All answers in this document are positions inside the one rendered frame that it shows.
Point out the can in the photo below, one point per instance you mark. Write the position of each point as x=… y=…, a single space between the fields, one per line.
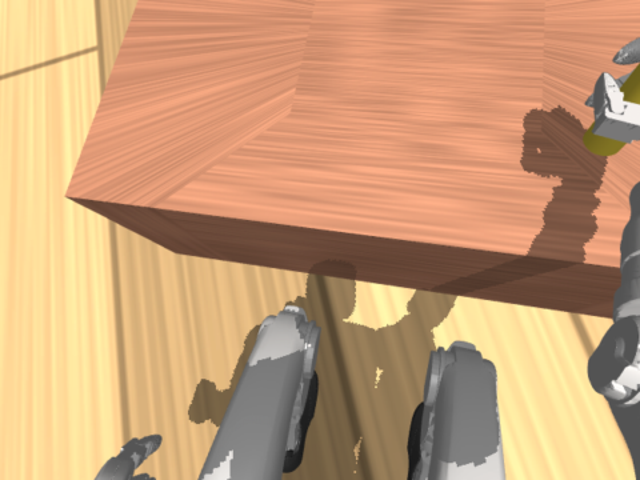
x=605 y=146

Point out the left robot hand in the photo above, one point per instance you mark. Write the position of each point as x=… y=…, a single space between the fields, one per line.
x=131 y=456

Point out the right robot foot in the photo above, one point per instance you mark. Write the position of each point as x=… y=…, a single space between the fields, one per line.
x=413 y=447

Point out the right robot hand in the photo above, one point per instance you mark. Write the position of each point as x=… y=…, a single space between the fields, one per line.
x=614 y=118

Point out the right robot arm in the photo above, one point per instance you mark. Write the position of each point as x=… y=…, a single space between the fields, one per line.
x=614 y=367

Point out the left robot foot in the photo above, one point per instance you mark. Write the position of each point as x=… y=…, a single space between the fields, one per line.
x=293 y=458

